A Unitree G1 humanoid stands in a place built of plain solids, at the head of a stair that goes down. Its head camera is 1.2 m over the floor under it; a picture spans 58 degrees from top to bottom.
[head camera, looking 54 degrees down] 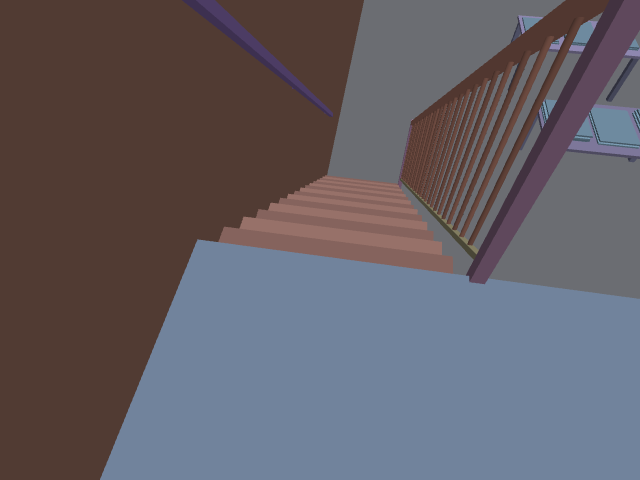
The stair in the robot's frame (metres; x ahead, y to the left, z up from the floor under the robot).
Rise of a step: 0.18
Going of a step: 0.20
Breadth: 0.91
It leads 9 degrees to the right of straight ahead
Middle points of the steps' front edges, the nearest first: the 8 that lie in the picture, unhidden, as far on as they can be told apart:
0.80 -0.03 0.00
1.00 -0.06 -0.18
1.20 -0.10 -0.36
1.40 -0.13 -0.55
1.60 -0.16 -0.73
1.80 -0.19 -0.91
2.00 -0.23 -1.09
2.20 -0.26 -1.27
